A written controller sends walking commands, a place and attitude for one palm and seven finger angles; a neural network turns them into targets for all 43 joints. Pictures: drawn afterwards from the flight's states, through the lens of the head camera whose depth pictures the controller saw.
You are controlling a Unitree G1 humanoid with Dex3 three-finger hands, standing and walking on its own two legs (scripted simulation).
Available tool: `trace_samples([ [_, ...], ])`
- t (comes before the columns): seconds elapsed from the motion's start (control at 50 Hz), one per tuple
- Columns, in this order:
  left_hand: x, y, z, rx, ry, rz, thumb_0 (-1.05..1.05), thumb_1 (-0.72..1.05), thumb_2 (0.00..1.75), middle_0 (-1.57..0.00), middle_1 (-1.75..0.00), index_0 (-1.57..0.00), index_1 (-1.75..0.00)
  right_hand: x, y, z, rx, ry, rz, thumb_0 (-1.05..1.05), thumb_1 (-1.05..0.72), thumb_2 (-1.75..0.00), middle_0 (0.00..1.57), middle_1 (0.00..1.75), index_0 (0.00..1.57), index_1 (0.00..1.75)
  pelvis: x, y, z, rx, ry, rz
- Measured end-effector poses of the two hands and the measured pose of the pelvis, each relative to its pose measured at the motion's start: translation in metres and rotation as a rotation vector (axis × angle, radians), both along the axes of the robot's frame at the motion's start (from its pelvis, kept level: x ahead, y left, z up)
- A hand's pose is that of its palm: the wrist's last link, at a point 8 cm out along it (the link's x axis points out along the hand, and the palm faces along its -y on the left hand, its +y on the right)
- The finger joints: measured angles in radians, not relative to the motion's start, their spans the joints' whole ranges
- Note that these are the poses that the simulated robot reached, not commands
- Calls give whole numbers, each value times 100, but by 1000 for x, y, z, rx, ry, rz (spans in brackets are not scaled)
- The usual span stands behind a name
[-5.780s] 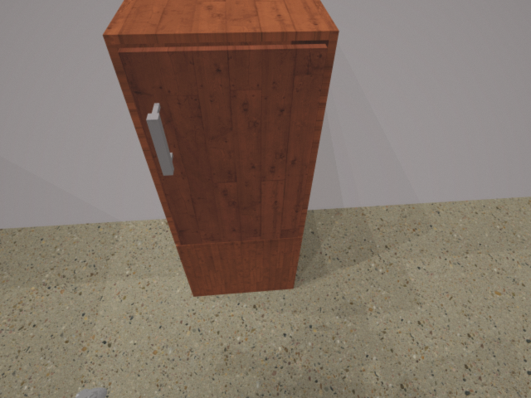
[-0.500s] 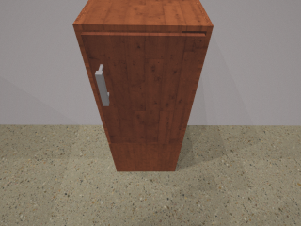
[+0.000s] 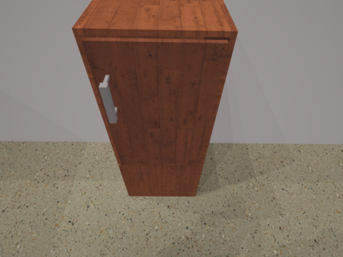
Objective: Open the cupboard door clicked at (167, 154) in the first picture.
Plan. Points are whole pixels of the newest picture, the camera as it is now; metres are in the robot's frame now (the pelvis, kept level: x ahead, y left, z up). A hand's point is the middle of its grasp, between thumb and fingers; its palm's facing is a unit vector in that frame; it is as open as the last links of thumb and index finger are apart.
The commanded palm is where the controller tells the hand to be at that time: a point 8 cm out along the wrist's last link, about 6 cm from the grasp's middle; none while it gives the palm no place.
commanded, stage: look again from close up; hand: left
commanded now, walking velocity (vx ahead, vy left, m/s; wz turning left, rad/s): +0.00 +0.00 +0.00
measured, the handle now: (110, 100) +0.52 +0.22 +0.06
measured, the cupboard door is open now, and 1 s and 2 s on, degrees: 0 0 0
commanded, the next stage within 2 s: raise the hand with hooked fingers in 0.36 s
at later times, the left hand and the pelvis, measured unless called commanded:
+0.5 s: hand out of the picture +0.01 +0.16 -0.17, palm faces +0.09 -0.98 -0.20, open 7.3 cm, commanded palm +0.10 +0.21 -0.07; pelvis +0.00 -0.01 +0.00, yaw +0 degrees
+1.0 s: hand (84, 254) +0.13 +0.20 -0.04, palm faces +0.15 -0.99 -0.03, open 9.3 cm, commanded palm +0.13 +0.25 -0.02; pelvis -0.06 -0.01 -0.08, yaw +3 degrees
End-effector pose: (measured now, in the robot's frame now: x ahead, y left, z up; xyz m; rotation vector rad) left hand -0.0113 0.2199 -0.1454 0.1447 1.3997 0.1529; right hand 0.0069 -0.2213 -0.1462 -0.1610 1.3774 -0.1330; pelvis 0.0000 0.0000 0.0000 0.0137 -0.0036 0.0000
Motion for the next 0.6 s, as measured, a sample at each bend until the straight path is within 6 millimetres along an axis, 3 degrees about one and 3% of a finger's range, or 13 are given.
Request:
trace_samples([
  [0.48, 8, -14, 0, 9, -23, 13, 0, 91, 90, -20, -30, -20, -30, 8, -14, 0, -4, 0, 4, 1, -92, -90, 20, 30, 20, 30, 6, -14, 0, -5, -1, 8],
  [0.52, 30, -4, 19, 40, -171, 83, 2, 93, 89, -21, -30, -21, -30, 18, -18, 4, -23, -100, 3, 1, -92, -90, 20, 30, 20, 30, 3, -13, -2, -6, 1, 0],
  [0.6, 104, 14, 92, 120, -700, 104, 3, 92, 88, -21, -32, -21, -32, 57, -28, 14, -52, -388, 12, 2, -92, -90, 20, 30, 20, 30, -5, -11, -8, 5, 23, 42],
])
